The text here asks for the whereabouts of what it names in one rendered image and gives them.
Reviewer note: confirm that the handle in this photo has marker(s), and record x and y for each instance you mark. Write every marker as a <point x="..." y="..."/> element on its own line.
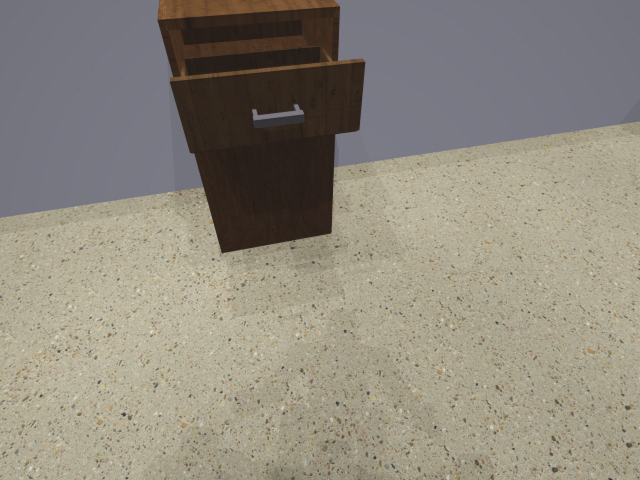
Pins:
<point x="278" y="119"/>

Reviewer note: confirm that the drawer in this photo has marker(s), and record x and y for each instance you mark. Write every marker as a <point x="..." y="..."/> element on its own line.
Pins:
<point x="215" y="96"/>

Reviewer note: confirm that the cabinet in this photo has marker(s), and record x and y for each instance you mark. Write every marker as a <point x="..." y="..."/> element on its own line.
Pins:
<point x="268" y="193"/>

